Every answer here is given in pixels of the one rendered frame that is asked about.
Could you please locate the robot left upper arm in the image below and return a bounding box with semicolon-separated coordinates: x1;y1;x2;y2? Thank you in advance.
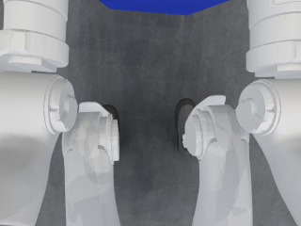
0;71;78;226

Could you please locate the carton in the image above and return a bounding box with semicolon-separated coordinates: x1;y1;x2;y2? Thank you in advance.
99;0;229;16

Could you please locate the robot right forearm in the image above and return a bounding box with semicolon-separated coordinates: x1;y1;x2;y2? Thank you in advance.
246;0;301;79

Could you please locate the robot right upper arm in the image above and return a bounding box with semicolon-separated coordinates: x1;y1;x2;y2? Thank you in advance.
235;78;301;226

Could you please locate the robot right thigh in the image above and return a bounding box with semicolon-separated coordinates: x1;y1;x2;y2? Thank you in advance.
187;105;253;226

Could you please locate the left robot shin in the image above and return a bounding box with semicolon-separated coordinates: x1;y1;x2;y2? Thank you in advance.
61;102;110;158

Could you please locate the robot left forearm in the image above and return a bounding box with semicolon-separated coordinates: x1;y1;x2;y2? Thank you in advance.
0;0;70;73

